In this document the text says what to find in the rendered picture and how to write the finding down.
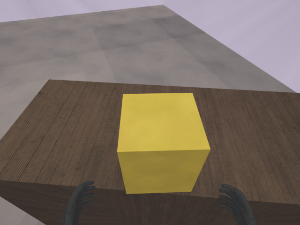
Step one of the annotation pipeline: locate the robot left hand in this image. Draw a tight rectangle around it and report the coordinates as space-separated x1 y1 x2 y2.
61 181 95 225

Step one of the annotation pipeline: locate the robot right hand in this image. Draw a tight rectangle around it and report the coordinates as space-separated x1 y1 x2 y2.
218 184 257 225

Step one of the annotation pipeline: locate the pedestal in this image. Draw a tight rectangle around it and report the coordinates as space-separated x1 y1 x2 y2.
0 79 300 225

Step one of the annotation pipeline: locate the carton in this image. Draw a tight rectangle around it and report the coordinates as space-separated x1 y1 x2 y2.
117 93 210 194

